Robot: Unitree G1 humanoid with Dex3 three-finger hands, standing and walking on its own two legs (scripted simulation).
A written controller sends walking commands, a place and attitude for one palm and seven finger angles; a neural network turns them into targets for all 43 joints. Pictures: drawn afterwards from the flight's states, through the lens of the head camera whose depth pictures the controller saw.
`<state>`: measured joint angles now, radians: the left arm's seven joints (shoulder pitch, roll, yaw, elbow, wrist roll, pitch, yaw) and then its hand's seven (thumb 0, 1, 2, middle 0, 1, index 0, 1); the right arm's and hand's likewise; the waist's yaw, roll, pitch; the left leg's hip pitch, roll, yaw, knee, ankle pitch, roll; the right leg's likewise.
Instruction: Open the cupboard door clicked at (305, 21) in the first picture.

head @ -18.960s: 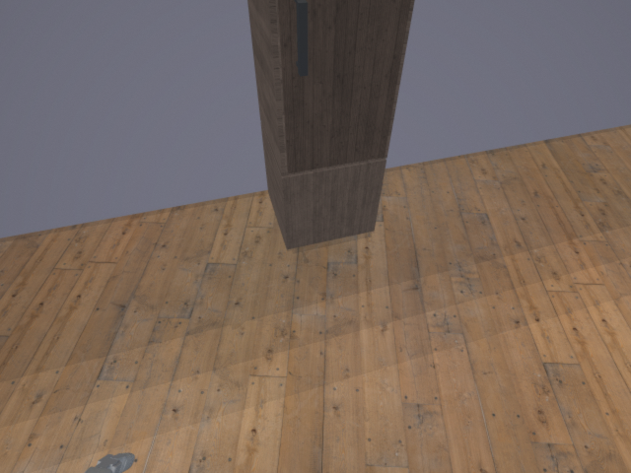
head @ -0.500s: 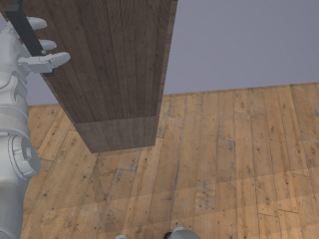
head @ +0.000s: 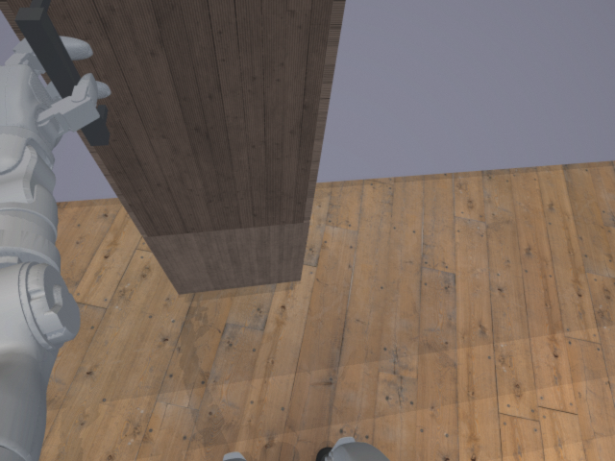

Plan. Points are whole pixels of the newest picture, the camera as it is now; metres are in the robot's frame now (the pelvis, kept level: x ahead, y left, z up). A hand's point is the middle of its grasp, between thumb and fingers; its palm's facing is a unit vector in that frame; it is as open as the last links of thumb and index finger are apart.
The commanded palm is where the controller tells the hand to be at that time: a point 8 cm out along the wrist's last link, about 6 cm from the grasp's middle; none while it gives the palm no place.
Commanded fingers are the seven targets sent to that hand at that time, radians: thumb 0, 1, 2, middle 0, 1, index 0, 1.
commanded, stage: pull the door open along its arc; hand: left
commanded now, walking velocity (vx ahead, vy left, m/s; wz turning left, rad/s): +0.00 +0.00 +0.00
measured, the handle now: (74, 75) +0.58 +0.23 +0.14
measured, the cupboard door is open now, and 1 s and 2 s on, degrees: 0 46 45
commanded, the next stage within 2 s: open thumb and fingers to let go in 0.96 s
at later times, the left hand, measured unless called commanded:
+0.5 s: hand (97, 160) +0.44 +0.19 +0.14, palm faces -0.03 -1.00 +0.01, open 6.2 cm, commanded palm +0.37 +0.24 +0.13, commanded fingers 0.00 0.90 0.90 -0.40 -1.35 -0.40 -1.35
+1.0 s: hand (218, 251) +0.32 +0.06 +0.15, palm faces +0.39 -0.92 +0.05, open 6.7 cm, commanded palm +0.27 +0.12 +0.13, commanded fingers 0.00 0.90 0.90 -0.40 -1.35 -0.40 -1.35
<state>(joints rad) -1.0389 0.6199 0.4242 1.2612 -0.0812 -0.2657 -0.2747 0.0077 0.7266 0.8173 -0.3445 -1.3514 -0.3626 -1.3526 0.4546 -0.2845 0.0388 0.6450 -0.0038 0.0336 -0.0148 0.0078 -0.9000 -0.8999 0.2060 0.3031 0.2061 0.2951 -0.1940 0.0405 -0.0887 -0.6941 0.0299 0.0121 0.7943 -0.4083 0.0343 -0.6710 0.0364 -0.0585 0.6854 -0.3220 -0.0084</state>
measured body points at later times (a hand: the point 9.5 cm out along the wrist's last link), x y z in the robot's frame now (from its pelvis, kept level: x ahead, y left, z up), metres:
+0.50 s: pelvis +0.02 +0.00 +0.01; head +0.06 -0.01 +0.46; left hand +0.44 +0.24 +0.14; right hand +0.07 -0.27 -0.10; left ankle -0.03 +0.09 -0.71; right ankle +0.00 -0.12 -0.71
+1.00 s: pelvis +0.02 -0.04 +0.02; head +0.00 -0.06 +0.47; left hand +0.29 +0.11 +0.15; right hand +0.22 -0.24 -0.06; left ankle -0.03 +0.09 -0.71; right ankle +0.00 -0.12 -0.71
